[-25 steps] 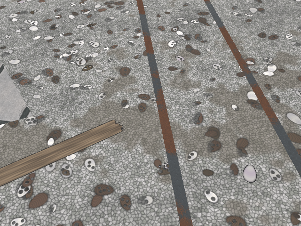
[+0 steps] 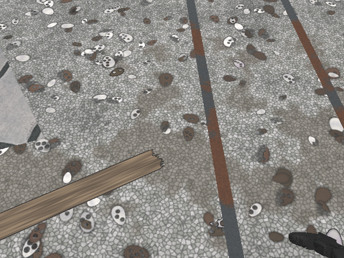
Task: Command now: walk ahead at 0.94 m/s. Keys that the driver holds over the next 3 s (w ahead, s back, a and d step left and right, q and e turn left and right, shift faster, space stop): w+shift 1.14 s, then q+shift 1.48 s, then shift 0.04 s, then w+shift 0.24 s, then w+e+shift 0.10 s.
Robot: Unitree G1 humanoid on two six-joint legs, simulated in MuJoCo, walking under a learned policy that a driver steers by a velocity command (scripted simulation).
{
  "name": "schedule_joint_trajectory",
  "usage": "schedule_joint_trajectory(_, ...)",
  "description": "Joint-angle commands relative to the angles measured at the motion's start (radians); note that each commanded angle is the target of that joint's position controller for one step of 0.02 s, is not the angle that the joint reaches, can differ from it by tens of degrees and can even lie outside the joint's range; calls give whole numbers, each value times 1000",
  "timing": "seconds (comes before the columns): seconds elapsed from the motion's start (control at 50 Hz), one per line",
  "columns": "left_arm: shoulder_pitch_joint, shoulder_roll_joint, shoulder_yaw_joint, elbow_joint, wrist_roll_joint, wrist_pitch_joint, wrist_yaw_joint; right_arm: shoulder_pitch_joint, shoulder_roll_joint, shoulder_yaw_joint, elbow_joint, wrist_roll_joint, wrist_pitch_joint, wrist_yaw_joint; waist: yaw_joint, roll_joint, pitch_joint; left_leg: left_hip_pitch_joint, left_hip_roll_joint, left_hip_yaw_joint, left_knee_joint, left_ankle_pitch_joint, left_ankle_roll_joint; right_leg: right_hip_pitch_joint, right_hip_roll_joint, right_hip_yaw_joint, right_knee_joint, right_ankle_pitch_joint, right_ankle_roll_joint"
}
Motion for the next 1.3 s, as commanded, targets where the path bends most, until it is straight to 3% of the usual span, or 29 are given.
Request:
schedule_joint_trajectory(0.02, -128, 122, 27, -155, -70, -81, -3, 483, -151, -44, 123, -17, -6, -4, -207, 275, -264, 958, 333, -846, -513, -693, 159, -875, 79, 105, 690, 85, -121)
schedule_joint_trajectory(0.06, -232, 98, 26, -193, -33, -81, 5, 329, -80, -21, 119, -45, -23, 7, -115, 62, -131, 609, 266, -581, -487, -375, 136, -795, -14, 74, 603, 230, -140)
schedule_joint_trajectory(0.08, -186, 68, 26, -195, -26, -59, 0, 273, -39, -9, 121, -63, -28, 9, -47, 90, -122, 481, 233, -505, -488, -353, 138, -722, -50, 87, 569, 271, -144)
schedule_joint_trajectory(0.14, -179, 32, 19, -210, -28, -2, -5, 249, -32, 2, 142, -38, -26, -6, 20, 109, 0, 288, 207, -369, -585, -341, 149, -730, -83, 62, 470, 272, -121)
schedule_joint_trajectory(0.24, -434, 97, 24, -283, 5, -9, -10, 392, -82, 5, 161, -35, -29, -51, -44, 26, 113, 314, 166, -209, -676, -77, 147, -859, -58, -19, 111, 607, -47)
schedule_joint_trajectory(0.36, -671, 74, 5, -364, -19, -37, -70, 565, -111, 12, 187, -18, -10, -74, -115, 15, 160, 583, 180, -74, -717, 129, 114, -769, 31, -91, -287, 753, -62)
schedule_joint_trajectory(0.44, -600, 152, 31, -393, -35, -37, -87, 572, -187, -12, 182, -48, 22, -76, -22, 149, 31, 853, 240, -51, -460, 911, 87, -617, 152, -163, -318, 516, -113)
schedule_joint_trajectory(0.48, -197, 259, 76, -298, -41, -14, -61, 491, -197, -14, 165, -68, 44, -74, 198, 216, -189, 695, 215, -15, 41, 1118, 50, -118, 156, -140, -268, 435, -174)
schedule_joint_trajectory(0.5, -15, 358, 98, -259, 7, -13, -51, 620, -39, 23, 128, -65, 27, -54, 132, -30, -425, 202, 92, -56, 500, 640, 12, 430, -123, 309, -217, 130, -321)
schedule_joint_trajectory(0.52, 43, 317, 93, -223, -3, -23, -60, 644, 27, 54, 154, -15, -20, -38, 108, -240, -603, 0, -78, -218, 742, -244, 2, 588, -259, 801, -479, -311, -391)
schedule_joint_trajectory(0.54, 11, 225, 70, -198, 1, -25, -54, 484, -104, 14, 102, 30, -47, -41, 136, -232, -440, -124, -15, -253, 780, -236, 56, 501, -208, 769, -584, -296, -307)
schedule_joint_trajectory(0.56, -63, 182, 56, -204, 11, -30, -52, 353, -116, 16, 51, 48, -58, -46, 113, -139, -280, -163, 30, -229, 777, -216, 73, 336, -183, 598, -582, -135, -274)
schedule_joint_trajectory(0.58, -134, 147, 43, -200, 26, -38, -59, 274, -92, 21, 24, 30, -63, -48, 69, 7, -172, -138, 66, -211, 707, -171, 77, 127, -149, 480, -607, 24, -261)
schedule_joint_trajectory(0.6, -202, 112, 30, -204, 40, -49, -63, 280, -84, 13, 22, 10, -51, -49, 2, 31, -126, -69, 112, -217, 637, -120, 77, -34, -108, 378, -621, 89, -246)
schedule_joint_trajectory(0.66, -270, 91, 16, -194, 15, -46, -65, 350, -26, 21, 29, -1, 4, -46, -100, -23, -10, -30, 172, -200, 536, -114, 42, -284, -75, 247, -706, 87, -250)
schedule_joint_trajectory(0.72, -218, 147, 25, -180, 13, -51, -43, 209, -58, 22, -20, -24, 16, -60, -78, -7, 92, -153, 191, -165, 360, 75, -16, -342, -58, 151, -774, 211, -250)
schedule_joint_trajectory(0.82, -68, 168, 20, -152, -5, -57, -13, -13, -51, 28, -84, -19, -16, -27, 5, 16, 117, 16, 104, -60, -67, 481, -31, -309, -6, -23, -836, 386, -199)
schedule_joint_trajectory(0.9, -2, 199, 29, -126, -8, -23, -3, -110, -72, 23, -139, -3, -23, 6, 9, -9, 140, -49, 52, -53, -258, 388, -8, 21, -81, -50, -782, 580, -173)
schedule_joint_trajectory(0.94, -13, 244, 42, -129, 16, -1, 0, -25, -130, -1, -137, 7, -21, 9, -59, -82, 44, 37, -16, -14, -228, 243, 21, 171, -117, -51, -630, 1038, -151)
schedule_joint_trajectory(0.98, -67, 259, 45, -133, 47, 28, 0, 308, -219, -43, -67, 21, 2, -13, -252, -157, -152, 396, -60, 16, -169, 114, 74, 136, -101, -91, -201, 1390, -117)
schedule_joint_trajectory(1.0, -70, 193, 22, -165, 53, 26, 4, 531, -288, -56, -10, 1, 17, -31, -310, -56, -322, 806, 113, -219, -51, -43, 99, -187, -58, -70, 169, 1108, -107)
schedule_joint_trajectory(1.02, 136, -29, -32, -168, 14, -11, -27, 579, -347, -72, 23, -22, 5, -12, -140, 385, -491, 1135, 329, -845, -291, -602, 292, -613, 180, 42, 553, 101, -55)
schedule_joint_trajectory(1.04, 35, 121, -6, -161, -39, -45, -24, 596, -219, -49, 37, -26, -4, -13, -209, 320, -474, 1137, 311, -1002, -467, -686, 241, -702, 158, 126, 626, 53, -93)
schedule_joint_trajectory(1.06, -127, 177, 9, -215, -65, -59, -21, 527, -158, -33, 42, -28, -11, -16, -209, 239, -293, 1014, 292, -821, -458, -534, 196, -783, 107, 104, 642, 91, -117)
schedule_joint_trajectory(1.08, -232, 161, -1, -253, -49, -69, -15, 456, -147, -28, 34, -37, -19, -12, -182, 61, -213, 838, 260, -694, -467, -347, 176, -750, 69, 98, 588, 143, -127)
schedule_joint_trajectory(1.1, -279, 143, 3, -269, -28, -70, -13, 391, -124, -22, 37, -54, -28, -4, -130, -5, -135, 667, 223, -593, -479, -232, 172, -713, 38, 88, 517, 191, -127)
schedule_joint_trajectory(1.14, -226, 115, 4, -265, -20, -38, -22, 317, -57, 1, 39, -64, -36, 1, -38, 37, -88, 491, 180, -481, -519, -179, 182, -636, -17, 93, 451, 228, -123)
schedule_joint_trajectory(1.24, -396, 108, -6, -351, 32, -35, -14, 357, -132, -3, 62, -30, -22, -40, -17, 17, 66, 277, 106, -243, -545, 595, 178, -615, 12, -24, 50, 384, -1)
schedule_joint_trajectory(1.3, -553, 100, -9, -394, 29, -55, -36, 471, -183, -21, 73, -17, 2, -62, -98, 40, 25, 270, 33, -198, -505, 507, 117, -449, 141, -77, -269, 718, 14)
